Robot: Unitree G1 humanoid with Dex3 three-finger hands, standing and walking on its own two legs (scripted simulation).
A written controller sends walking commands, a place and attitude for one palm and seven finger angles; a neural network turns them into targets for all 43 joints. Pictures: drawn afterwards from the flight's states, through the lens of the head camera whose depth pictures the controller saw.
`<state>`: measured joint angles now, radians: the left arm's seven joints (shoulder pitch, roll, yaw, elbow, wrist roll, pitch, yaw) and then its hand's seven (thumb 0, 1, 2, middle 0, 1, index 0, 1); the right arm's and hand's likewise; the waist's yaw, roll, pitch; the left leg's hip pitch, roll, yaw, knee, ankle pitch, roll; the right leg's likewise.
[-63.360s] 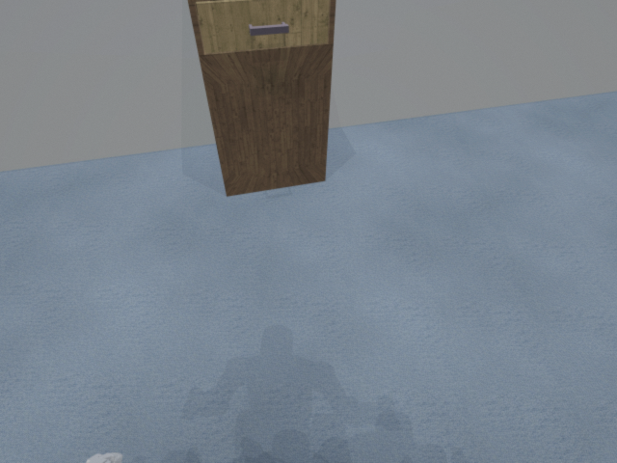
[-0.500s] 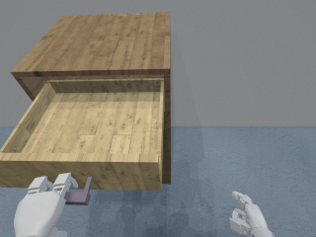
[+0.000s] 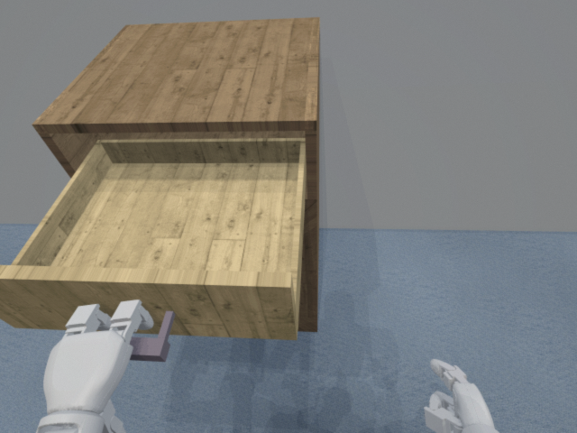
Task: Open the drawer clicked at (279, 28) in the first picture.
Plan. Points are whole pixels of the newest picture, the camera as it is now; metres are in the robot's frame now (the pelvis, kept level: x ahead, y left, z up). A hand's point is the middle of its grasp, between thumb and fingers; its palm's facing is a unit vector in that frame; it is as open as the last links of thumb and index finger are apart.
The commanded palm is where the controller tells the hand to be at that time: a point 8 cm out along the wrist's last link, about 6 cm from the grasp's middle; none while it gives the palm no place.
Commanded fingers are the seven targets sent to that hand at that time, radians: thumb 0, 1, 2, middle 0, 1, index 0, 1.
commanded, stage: lift the hand off the handle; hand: left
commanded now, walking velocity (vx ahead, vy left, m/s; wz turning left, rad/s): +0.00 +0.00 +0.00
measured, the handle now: (121, 332) +0.22 +0.26 +0.04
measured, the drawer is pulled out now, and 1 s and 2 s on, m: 0.30 0.30 0.30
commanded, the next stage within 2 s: draw the hand back to the body in 1.24 s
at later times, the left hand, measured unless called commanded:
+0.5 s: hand (96, 355) +0.18 +0.26 +0.07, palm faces +0.01 -0.08 -1.00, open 13.2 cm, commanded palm +0.17 +0.26 +0.15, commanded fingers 0.00 -0.50 0.30 -0.30 -1.20 -0.30 -1.20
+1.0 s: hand (64, 302) +0.20 +0.26 +0.16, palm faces +0.16 -0.08 -0.98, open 13.5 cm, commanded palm +0.17 +0.26 +0.22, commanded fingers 0.00 -0.50 0.30 -0.30 -1.20 -0.30 -1.20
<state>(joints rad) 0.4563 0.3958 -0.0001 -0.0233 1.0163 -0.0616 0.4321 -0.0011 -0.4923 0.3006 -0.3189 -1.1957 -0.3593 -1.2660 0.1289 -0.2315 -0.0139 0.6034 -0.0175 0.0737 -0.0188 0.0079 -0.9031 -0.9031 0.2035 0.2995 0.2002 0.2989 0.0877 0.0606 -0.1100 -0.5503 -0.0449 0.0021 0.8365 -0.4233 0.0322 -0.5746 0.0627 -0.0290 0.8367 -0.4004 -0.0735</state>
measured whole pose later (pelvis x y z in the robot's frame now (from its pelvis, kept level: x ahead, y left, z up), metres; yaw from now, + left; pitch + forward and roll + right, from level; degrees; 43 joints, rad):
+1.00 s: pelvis +0.02 +0.03 +0.03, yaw +0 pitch +1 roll -1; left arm 0.50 0.51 0.06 -0.49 0.86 0.01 0.14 0.00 -0.49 0.30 -0.39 -1.22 -0.38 -1.22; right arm 0.12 -0.25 0.02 0.56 0.02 0.07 0.00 0.01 -0.90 -0.90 0.20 0.30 0.20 0.30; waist 0.12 0.12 -0.05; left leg -0.23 -0.06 0.00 0.54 -0.32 0.06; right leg -0.24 0.05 -0.01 0.51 -0.29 -0.04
